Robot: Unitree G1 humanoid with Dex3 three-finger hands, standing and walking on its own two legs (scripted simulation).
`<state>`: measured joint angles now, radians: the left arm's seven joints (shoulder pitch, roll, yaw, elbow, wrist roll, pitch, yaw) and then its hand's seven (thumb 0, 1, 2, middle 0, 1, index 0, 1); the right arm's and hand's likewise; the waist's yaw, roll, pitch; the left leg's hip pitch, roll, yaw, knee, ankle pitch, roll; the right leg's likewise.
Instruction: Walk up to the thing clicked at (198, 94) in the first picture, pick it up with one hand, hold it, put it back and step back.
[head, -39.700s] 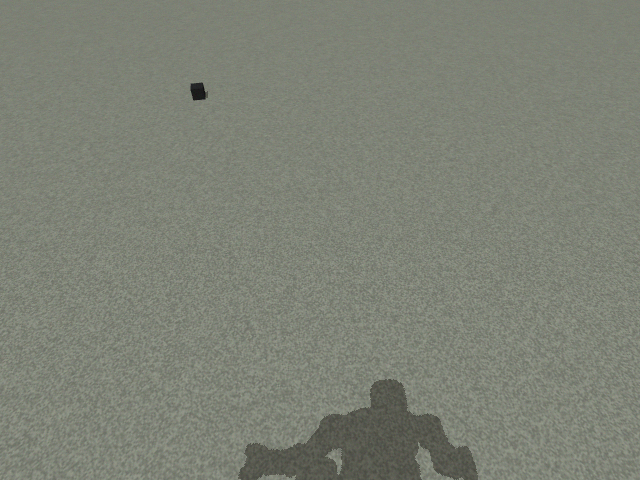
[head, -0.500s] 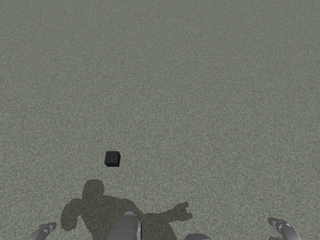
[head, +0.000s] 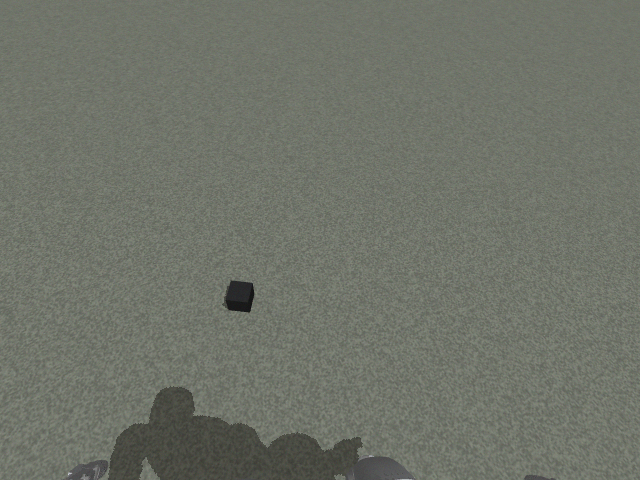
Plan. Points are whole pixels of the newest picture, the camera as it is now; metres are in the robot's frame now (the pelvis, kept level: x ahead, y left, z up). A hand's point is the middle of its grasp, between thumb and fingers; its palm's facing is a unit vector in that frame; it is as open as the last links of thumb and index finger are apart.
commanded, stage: walk up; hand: left
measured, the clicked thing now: (240, 296) +0.72 +0.25 -0.73
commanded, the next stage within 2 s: stand in 1.56 s
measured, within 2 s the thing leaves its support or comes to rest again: neither
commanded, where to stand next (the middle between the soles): +0.33 +0.02 m, yaw -1 degrees
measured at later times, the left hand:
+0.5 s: hand out of the picture +0.00 +0.30 -0.15, palm faces +0.03 -0.92 -0.39, open 7.4 cm
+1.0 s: hand out of the picture +0.10 +0.25 -0.14, palm faces -0.03 -0.93 -0.36, open 7.4 cm
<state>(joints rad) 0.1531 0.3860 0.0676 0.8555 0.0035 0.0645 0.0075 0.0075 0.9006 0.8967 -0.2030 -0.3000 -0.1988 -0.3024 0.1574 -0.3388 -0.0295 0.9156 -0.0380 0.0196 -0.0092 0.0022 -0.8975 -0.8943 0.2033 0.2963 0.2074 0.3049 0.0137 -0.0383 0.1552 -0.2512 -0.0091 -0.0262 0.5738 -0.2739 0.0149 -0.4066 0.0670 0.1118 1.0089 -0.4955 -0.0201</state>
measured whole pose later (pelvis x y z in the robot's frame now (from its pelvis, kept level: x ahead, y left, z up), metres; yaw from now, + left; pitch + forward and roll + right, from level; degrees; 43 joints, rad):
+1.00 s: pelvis -0.01 +0.00 +0.00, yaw -1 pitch -3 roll +0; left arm 0.13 0.33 0.03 0.95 0.01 0.00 -0.01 0.01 0.90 0.90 -0.20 -0.30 -0.20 -0.30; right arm 0.18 -0.36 -0.03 0.96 0.00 -0.01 -0.01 0.00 -0.90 -0.89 0.20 0.30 0.20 0.30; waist -0.01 0.03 0.10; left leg -0.23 0.00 -0.01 0.62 -0.39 0.01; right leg -0.31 -0.02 -0.02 0.59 -0.24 -0.01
